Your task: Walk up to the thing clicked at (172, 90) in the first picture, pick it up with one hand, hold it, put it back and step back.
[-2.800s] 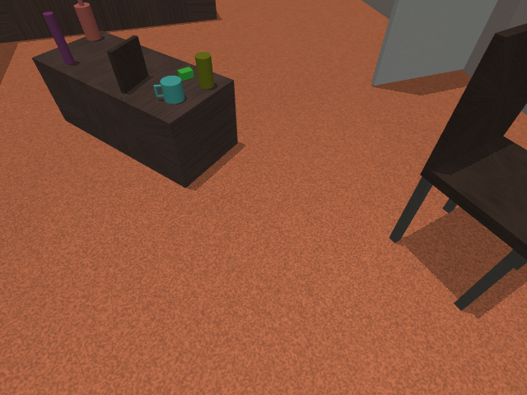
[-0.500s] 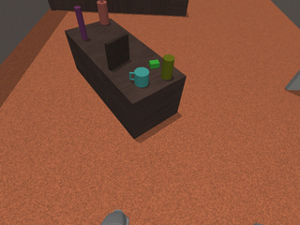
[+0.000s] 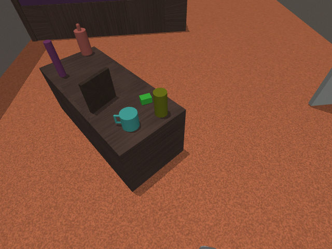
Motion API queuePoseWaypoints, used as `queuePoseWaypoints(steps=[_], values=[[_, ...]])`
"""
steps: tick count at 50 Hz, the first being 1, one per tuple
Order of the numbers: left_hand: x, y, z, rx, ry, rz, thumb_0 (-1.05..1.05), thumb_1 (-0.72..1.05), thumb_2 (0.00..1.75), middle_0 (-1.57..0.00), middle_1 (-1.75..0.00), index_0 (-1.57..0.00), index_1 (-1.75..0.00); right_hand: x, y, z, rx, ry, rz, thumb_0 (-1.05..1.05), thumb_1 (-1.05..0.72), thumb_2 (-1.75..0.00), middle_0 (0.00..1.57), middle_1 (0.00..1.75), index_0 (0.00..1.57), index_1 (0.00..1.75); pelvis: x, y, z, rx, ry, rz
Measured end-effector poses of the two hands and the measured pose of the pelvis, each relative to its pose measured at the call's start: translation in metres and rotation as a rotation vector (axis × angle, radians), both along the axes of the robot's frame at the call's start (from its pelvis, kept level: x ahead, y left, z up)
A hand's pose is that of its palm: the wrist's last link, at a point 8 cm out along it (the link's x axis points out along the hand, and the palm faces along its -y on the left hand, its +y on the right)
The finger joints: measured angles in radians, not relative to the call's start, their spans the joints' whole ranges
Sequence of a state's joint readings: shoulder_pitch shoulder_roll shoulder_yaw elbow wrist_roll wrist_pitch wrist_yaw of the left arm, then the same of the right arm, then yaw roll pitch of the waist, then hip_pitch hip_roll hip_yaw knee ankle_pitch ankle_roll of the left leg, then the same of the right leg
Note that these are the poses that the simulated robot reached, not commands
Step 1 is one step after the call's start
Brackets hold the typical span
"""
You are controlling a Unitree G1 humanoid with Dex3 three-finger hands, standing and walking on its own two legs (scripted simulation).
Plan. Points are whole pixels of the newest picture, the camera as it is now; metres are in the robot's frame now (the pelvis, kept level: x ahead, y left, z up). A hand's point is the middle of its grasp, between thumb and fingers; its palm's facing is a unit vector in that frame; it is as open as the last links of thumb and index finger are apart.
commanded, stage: walk up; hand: left
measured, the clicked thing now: (126, 119) +0.79 +0.19 -0.29
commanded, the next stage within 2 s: none
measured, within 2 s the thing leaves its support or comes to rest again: neither
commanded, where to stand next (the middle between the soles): +0.40 -0.04 m, yaw +2 degrees
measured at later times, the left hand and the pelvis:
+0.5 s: hand out of the picture +0.14 +0.22 -0.14, palm faces +0.07 -0.93 -0.35, open 7.4 cm; pelvis +0.17 -0.05 +0.01, yaw +5 degrees
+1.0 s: hand (98, 192) +0.32 +0.20 -0.11, palm faces +0.02 -0.87 -0.50, open 7.4 cm; pelvis +0.28 -0.09 +0.00, yaw +4 degrees
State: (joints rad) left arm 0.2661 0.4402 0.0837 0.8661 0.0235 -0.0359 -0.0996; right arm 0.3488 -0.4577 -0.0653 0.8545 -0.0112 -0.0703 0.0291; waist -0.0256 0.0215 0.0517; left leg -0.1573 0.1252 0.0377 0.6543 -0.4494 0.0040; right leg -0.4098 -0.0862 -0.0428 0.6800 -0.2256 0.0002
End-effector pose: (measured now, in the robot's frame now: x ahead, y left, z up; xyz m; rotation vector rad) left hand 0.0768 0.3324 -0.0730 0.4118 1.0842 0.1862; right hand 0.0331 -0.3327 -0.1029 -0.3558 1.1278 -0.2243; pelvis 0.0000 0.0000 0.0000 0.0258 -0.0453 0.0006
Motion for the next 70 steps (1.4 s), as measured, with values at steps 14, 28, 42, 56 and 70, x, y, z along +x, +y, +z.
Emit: queuePoseWaypoints(steps=[14, 28, 42, 56, 70], values=[[0.013, -0.066, 0.016, 0.005, 0.1, 0.124, 0.01, 0.9, 0.9, -0.21, -0.3, -0.21, -0.3, 0.148, -0.029, 0.011, 0.07, -0.004, 0.1, 0.01, -0.91, -0.9, 0.2, 0.3, 0.2, 0.3, 0.089, -0.053, 0.024, -0.011, 0.008, 0.029], [0.078, -0.069, -0.037, -0.08, 0.143, 0.193, 0.01, 0.9, 0.9, -0.21, -0.3, -0.21, -0.3, 0.299, 0.0, 0.025, 0.016, -0.133, 0.217, 0.01, -0.91, -0.9, 0.2, 0.3, 0.2, 0.3, 0.183, -0.043, 0.002, -0.01, -0.014, 0.078], [0.208, -0.072, -0.004, -0.016, 0.043, 0.087, 0.01, 0.91, 0.9, -0.21, -0.3, -0.2, -0.3, 0.301, -0.041, 0.022, 0.03, -0.034, 0.096, 0.01, -0.9, -0.9, 0.21, 0.3, 0.2, 0.3, 0.254, -0.064, 0.016, -0.002, -0.027, 0.065], [0.238, -0.098, 0.016, 0.099, 0.047, 0.123, 0.01, 0.9, 0.9, -0.21, -0.3, -0.21, -0.3, 0.339, -0.058, -0.029, 0.098, 0.117, 0.089, 0.01, -0.91, -0.9, 0.2, 0.3, 0.2, 0.3, 0.289, -0.088, 0.009, -0.002, -0.006, 0.08], [0.256, -0.059, -0.032, -0.003, 0.059, 0.157, 0.01, 0.9, 0.9, -0.21, -0.3, -0.21, -0.3, 0.339, -0.036, -0.001, -0.017, 0.097, 0.058, 0.01, -0.91, -0.9, 0.2, 0.3, 0.2, 0.3, 0.297, -0.051, -0.001, -0.02, 0.001, 0.099]])
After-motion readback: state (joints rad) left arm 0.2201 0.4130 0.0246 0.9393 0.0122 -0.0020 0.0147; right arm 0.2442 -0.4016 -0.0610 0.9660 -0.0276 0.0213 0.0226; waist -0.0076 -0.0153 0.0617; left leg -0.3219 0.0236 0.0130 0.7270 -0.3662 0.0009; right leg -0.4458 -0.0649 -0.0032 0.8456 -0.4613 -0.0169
